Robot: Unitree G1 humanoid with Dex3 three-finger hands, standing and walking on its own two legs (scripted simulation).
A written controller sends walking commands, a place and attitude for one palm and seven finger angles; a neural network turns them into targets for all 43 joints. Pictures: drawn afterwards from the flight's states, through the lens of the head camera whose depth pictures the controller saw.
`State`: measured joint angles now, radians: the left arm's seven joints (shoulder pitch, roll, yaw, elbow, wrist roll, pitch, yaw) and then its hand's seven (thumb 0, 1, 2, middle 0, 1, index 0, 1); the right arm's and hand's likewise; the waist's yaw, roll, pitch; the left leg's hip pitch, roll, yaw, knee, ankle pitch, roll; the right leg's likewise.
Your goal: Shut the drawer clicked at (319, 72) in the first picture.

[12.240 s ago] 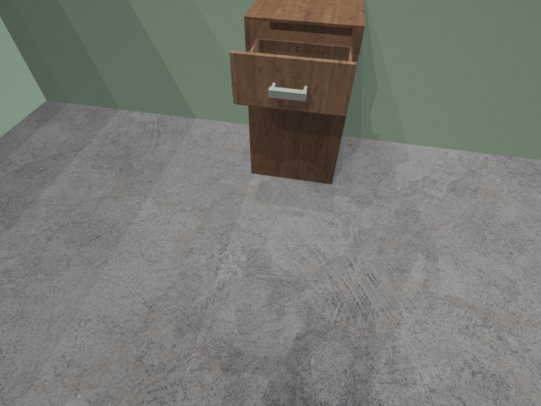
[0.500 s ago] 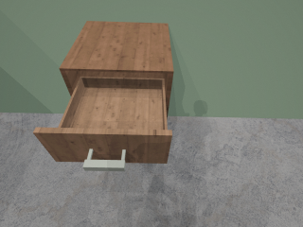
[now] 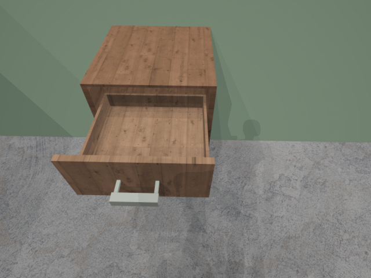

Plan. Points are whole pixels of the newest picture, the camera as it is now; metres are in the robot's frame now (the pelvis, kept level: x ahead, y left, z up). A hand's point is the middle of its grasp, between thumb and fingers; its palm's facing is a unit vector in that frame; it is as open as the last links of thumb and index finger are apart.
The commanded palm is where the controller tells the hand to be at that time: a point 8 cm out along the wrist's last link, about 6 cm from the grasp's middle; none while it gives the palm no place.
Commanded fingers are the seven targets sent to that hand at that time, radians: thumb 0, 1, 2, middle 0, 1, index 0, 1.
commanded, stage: look again from close up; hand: left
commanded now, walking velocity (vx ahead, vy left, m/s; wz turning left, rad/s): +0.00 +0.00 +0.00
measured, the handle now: (136, 191) +0.33 +0.16 -0.07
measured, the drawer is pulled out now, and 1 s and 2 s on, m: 0.30 0.29 0.29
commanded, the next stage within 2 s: raise the hand and make a fist in 0.50 s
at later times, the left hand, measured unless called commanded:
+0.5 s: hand out of the picture +0.03 +0.14 -0.17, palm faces -0.01 -0.98 -0.20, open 7.3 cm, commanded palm none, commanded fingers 0.00 0.90 0.90 -0.20 -0.30 -0.20 -0.30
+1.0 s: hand out of the picture +0.12 +0.11 -0.06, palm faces +0.04 -1.00 +0.00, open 6.1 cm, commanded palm +0.11 +0.18 -0.04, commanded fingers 0.00 0.90 0.90 -0.62 -0.75 -0.62 -0.75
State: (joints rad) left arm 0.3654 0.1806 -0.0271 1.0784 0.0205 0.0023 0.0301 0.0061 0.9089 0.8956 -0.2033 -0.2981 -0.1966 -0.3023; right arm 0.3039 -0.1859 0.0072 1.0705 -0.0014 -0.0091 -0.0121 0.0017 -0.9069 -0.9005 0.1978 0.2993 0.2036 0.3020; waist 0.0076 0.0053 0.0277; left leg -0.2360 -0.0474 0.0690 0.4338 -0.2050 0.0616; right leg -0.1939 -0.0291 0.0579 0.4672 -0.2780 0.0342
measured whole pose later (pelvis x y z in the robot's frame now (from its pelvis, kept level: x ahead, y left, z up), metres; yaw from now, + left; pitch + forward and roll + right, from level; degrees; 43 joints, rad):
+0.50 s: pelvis +0.02 -0.03 +0.00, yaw +0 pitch +0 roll +1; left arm 0.29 0.16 -0.03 1.09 0.01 -0.02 0.04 0.01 0.92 0.90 -0.20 -0.30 -0.20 -0.30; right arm 0.26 -0.16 0.02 1.13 0.00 -0.02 -0.03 0.00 -0.91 -0.90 0.20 0.30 0.20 0.30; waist 0.00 -0.01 0.03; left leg -0.18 -0.01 0.06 0.42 -0.23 0.02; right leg -0.13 0.01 0.05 0.44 -0.30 -0.01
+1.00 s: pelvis -0.02 -0.05 -0.07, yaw +4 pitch +12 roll +0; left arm 0.58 0.15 0.04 0.11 -0.18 -0.58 -0.27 0.01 0.91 0.90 -0.38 -0.53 -0.43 -0.55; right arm 0.13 -0.27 -0.07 0.55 0.00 -0.27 0.00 0.01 -0.91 -0.90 0.20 0.30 0.20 0.30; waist 0.03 -0.03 -0.15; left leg -0.80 0.00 -0.02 1.03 -0.43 -0.02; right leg -0.73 0.02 -0.04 1.06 -0.54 -0.05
